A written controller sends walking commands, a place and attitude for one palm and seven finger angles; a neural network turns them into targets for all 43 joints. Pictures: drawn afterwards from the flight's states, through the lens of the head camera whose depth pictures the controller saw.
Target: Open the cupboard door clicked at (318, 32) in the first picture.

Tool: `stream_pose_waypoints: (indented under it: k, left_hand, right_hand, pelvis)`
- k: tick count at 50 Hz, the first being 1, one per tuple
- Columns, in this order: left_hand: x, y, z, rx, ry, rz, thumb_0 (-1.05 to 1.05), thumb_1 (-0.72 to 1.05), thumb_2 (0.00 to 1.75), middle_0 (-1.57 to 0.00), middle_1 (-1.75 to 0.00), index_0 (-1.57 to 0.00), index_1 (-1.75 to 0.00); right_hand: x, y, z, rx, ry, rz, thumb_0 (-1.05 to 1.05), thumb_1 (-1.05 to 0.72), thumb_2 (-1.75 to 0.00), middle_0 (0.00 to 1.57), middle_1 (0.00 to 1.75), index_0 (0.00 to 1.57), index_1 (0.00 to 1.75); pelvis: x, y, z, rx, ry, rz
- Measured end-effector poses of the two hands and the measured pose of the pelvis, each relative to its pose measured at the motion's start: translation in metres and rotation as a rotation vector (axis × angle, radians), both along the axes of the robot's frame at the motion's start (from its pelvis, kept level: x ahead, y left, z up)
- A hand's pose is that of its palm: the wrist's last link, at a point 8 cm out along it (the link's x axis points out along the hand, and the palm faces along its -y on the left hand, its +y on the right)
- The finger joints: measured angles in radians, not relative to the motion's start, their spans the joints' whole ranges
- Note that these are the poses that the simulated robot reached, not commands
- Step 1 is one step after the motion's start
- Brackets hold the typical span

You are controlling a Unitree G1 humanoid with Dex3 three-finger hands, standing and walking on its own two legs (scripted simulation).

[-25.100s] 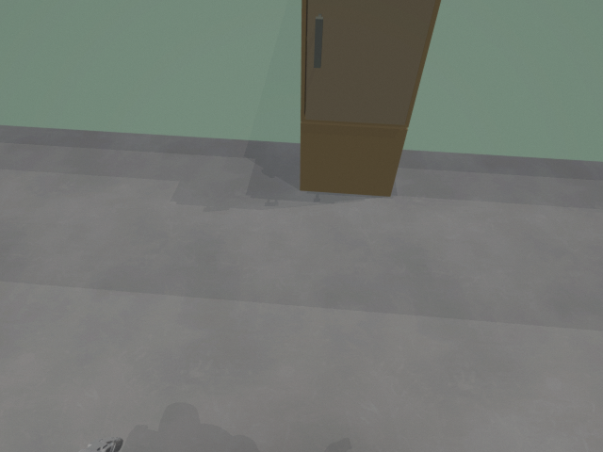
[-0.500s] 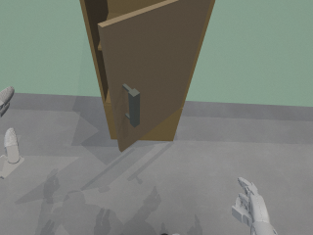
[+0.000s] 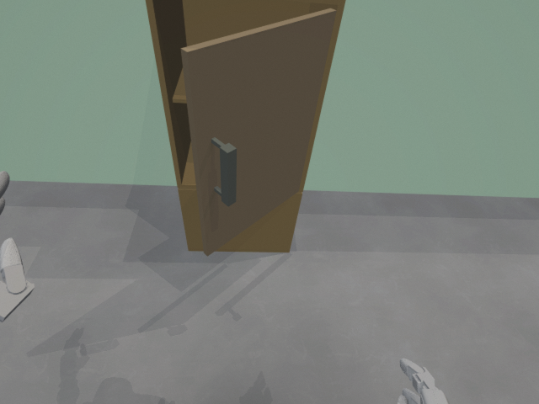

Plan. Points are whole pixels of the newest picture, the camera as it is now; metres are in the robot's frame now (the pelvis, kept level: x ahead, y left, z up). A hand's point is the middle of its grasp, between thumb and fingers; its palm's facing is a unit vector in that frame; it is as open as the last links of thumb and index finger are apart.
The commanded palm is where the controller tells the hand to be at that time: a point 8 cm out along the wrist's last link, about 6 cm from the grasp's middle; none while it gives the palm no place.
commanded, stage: stop stepping back and stand still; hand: left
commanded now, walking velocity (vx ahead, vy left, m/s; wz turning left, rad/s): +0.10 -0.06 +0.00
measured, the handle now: (222, 172) +0.59 +0.12 -0.02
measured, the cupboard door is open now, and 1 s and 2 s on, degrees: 43 43 43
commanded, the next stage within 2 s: let the arm hang, fingers relaxed in 0.32 s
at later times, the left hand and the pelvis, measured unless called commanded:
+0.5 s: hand (57, 319) +0.20 +0.27 +0.08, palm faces +0.29 -0.83 -0.48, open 7.4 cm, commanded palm none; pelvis -0.02 +0.00 -0.01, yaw +2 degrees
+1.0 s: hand out of the picture -0.07 +0.21 -0.17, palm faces +0.02 -0.96 -0.26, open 7.3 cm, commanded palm none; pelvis -0.02 -0.01 +0.01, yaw +1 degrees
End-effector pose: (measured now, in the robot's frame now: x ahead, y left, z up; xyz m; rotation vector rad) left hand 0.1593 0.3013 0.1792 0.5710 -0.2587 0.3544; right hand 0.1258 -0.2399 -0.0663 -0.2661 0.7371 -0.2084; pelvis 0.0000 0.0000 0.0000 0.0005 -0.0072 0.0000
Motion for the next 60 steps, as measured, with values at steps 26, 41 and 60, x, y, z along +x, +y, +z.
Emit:
stream_pose_waypoints:
  k: [26, 41, 60]
  left_hand:
    - [0.008, 0.003, -0.106, -0.176, 0.419, 0.065, 0.0, 0.9, 0.89, -0.2, -0.3, -0.2, -0.3]
    - [-0.187, -0.073, -0.326, -0.617, 1.567, 0.266, 0.0, 0.99, 0.89, -0.21, -0.3, -0.2, -0.3]
    - [-0.168, -0.04, -0.307, -0.54, 1.532, 0.347, 0.0, 0.91, 0.89, -0.2, -0.3, -0.19, -0.3]
  right_hand:
    - [-0.007, -0.004, -0.037, 0.083, 0.097, 0.078, 0.01, -0.9, -0.9, 0.2, 0.3, 0.21, 0.3]
    - [-0.134, -0.021, -0.059, 0.061, 0.624, -0.065, 0.01, -0.9, -0.9, 0.2, 0.3, 0.2, 0.3]
    - [-0.14, 0.002, -0.076, 0.144, 0.665, -0.078, 0.01, -0.9, -0.9, 0.2, 0.3, 0.2, 0.3]
  pelvis:
    - [-0.019, -0.001, -0.007, -0.002, 0.006, 0.03]
    - [-0.021, -0.009, 0.003, -0.004, -0.017, 0.025]
    - [-0.013, -0.003, 0.006, 0.002, -0.021, 0.023]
